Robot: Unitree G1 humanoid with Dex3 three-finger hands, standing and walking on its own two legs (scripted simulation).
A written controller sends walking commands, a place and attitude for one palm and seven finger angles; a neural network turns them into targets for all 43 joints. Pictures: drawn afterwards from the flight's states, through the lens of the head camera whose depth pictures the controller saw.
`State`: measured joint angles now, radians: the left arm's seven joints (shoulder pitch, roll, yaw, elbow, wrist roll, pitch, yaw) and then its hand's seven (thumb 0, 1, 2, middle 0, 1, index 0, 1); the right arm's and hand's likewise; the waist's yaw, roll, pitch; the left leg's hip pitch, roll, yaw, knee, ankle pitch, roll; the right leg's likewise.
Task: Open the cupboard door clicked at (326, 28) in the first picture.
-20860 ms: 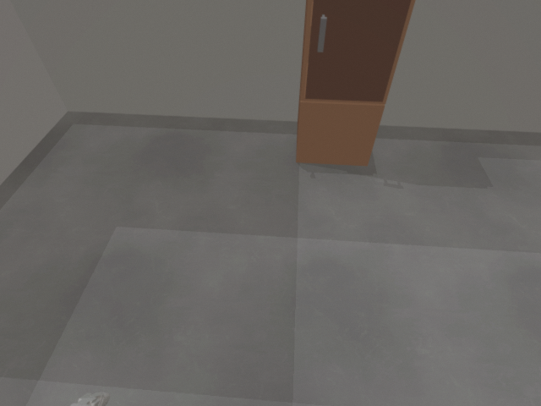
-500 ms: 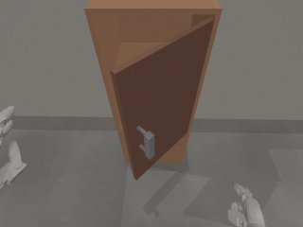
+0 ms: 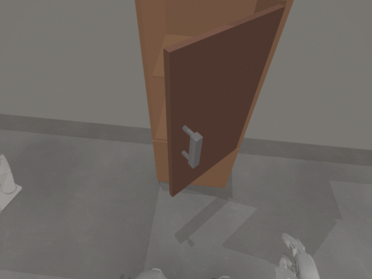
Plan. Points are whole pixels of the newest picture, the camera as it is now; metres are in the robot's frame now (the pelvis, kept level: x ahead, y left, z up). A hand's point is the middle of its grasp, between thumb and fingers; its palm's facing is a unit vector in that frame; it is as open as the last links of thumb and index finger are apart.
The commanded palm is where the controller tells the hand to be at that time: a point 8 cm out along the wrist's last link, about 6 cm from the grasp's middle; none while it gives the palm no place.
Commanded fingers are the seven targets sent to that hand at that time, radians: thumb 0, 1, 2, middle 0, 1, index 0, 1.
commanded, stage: step back with the hand held close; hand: left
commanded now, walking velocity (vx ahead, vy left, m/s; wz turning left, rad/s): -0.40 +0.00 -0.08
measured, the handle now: (190, 146) +0.45 +0.03 -0.02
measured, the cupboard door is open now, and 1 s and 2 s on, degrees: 46 46 46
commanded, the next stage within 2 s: stop stepping back and stand still in 0.56 s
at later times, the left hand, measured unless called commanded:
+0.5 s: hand (30, 208) +0.18 +0.24 +0.17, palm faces +0.26 -0.81 -0.52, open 7.4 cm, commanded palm +0.10 +0.29 +0.19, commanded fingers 0.00 0.90 0.90 -0.20 -0.30 -0.20 -0.30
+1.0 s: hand out of the picture +0.03 +0.22 +0.18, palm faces +0.42 -0.80 -0.43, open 7.4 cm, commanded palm -0.01 +0.26 +0.19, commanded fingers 0.00 0.90 0.90 -0.20 -0.30 -0.20 -0.30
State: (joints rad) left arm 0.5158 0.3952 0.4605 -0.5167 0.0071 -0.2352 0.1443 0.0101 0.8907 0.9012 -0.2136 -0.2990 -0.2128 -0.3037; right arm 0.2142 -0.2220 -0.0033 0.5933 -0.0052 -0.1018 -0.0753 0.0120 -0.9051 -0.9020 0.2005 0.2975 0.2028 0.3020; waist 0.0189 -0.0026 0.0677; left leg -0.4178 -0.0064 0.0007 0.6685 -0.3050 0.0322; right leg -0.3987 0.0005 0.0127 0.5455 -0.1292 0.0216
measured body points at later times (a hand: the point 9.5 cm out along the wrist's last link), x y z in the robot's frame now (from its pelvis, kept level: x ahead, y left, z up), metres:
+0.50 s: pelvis -0.06 -0.01 +0.02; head +0.00 +0.02 +0.46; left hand +0.16 +0.28 +0.20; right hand +0.13 -0.25 -0.05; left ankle -0.02 +0.08 -0.72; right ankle -0.12 -0.11 -0.72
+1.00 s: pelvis -0.17 -0.03 +0.02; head -0.19 -0.03 +0.47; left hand +0.00 +0.26 +0.20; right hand -0.06 -0.29 -0.08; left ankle -0.16 +0.09 -0.70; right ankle -0.22 -0.12 -0.72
